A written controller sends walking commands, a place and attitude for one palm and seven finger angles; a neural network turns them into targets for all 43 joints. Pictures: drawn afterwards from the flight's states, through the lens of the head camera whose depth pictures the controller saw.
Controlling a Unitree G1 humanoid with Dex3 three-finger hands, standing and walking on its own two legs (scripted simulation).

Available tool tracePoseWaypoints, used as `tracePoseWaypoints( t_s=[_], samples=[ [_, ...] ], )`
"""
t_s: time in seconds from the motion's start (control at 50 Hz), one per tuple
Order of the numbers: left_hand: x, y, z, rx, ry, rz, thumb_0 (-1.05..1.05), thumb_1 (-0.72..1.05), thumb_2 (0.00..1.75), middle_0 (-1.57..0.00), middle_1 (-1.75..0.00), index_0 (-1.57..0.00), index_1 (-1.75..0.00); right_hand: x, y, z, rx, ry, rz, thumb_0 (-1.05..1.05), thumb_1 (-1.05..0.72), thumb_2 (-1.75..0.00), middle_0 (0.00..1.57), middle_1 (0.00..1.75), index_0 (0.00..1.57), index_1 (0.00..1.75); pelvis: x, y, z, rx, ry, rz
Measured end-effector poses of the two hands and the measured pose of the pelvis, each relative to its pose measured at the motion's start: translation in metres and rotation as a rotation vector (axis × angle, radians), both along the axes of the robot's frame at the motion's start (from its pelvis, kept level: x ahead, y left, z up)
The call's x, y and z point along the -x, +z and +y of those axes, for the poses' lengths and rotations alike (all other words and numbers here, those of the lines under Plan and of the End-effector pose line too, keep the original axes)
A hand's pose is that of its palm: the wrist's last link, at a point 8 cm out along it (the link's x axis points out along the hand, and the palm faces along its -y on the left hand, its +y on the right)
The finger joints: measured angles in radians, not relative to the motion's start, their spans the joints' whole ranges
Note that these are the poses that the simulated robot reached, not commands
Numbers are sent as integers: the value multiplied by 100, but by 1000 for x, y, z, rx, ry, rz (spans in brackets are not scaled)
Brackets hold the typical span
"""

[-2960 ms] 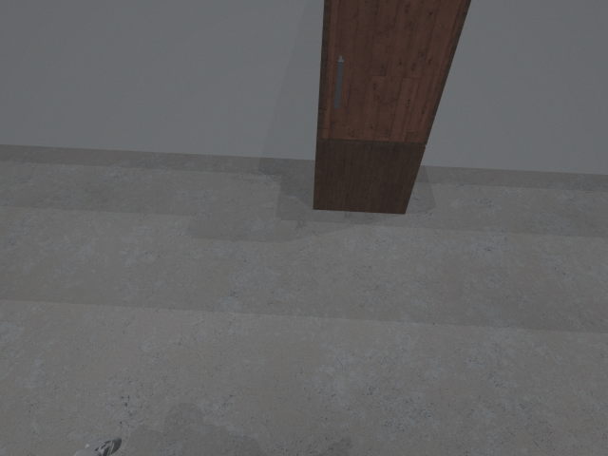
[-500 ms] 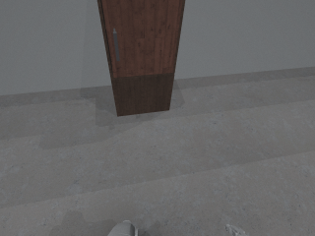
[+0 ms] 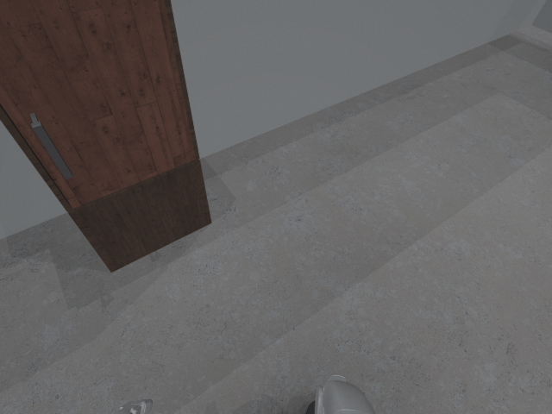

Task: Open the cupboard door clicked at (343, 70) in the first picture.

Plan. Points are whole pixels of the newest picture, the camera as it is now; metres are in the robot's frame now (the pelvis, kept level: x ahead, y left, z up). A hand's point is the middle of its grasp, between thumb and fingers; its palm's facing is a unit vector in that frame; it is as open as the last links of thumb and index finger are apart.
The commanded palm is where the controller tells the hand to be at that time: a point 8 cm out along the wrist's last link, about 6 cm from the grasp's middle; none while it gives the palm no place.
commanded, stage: walk to a spot facing it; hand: left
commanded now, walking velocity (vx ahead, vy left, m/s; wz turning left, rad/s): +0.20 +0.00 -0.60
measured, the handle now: (51, 147) +0.71 +0.56 -0.10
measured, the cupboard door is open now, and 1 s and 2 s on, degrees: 0 0 0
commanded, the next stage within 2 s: turn to face it in 0.04 s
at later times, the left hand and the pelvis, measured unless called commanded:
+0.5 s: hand (191, 346) +0.26 +0.16 -0.17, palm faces +0.05 -0.98 -0.17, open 7.3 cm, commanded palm none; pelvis +0.16 -0.02 -0.01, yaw +2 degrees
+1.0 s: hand (155, 374) +0.21 +0.21 -0.16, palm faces +0.31 -0.91 -0.27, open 7.4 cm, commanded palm none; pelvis +0.17 -0.03 +0.00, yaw +16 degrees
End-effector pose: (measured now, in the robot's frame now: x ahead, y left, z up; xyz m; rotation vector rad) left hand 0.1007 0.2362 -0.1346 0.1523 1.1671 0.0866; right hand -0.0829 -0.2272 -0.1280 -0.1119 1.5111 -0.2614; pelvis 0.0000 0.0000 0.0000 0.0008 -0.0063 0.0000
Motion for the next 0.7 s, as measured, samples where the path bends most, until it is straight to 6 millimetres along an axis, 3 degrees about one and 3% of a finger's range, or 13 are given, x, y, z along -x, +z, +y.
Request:
tracePoseWaypoints(
  t_s=[0.12, 0.16, 0.2, 0.32, 0.4, 0.5, 0.6, 0.7],
  samples=[
    [-108, -12, -45, 4, -134, -69, 0, 91, 90, -19, -30, -19, -30, -12, -19, 6, -67, -121, 109, 1, -90, -90, 20, 29, 20, 30, -62, -20, -24, 1, -67, 9],
    [-132, -18, -56, -2, -143, -106, 0, 91, 90, -19, -30, -19, -30, -30, -29, -1, -81, -141, 115, 1, -90, -90, 20, 29, 20, 30, -78, -28, -34, -5, -88, 7],
    [-143, -17, -62, -9, -142, -107, 0, 91, 90, -19, -30, -20, -30, -61, -33, -11, -69, -142, 73, 1, -90, -90, 20, 29, 20, 30, -89, -27, -38, -3, -97, -9],
    [-147, -2, -61, -45, -106, -56, -1, 92, 90, -20, -30, -20, -30, -180, -26, -35, -24, -71, -169, 1, -91, -90, 20, 29, 19, 30, -120, -10, -39, 5, -95, -11],
    [-152, 2, -49, -45, -58, -62, -1, 93, 90, -20, -30, -20, -30, -233, -19, -36, -12, -7, -245, 1, -92, -90, 20, 29, 19, 30, -138, -6, -33, 18, -47, -14],
    [-148, -11, -30, -7, 51, -71, -1, 92, 90, -20, -30, -20, -30, -277, -12, -28, 4, 106, -242, 1, -92, -90, 20, 29, 19, 30, -156, -11, -21, 36, 28, -23],
    [-122, -35, -3, 13, 154, 8, 0, 91, 90, -20, -30, -20, -30, -311, -10, -12, 30, 201, -250, 1, -91, -90, 20, 29, 19, 30, -167, -21, -3, 34, 82, -13],
    [-92, -25, 17, -10, 200, 115, 0, 91, 90, -19, -30, -20, -30, -325, 1, 0, 29, 243, -242, 0, -91, -90, 20, 29, 20, 30, -170, -7, 5, 38, 117, 10]
  ],
)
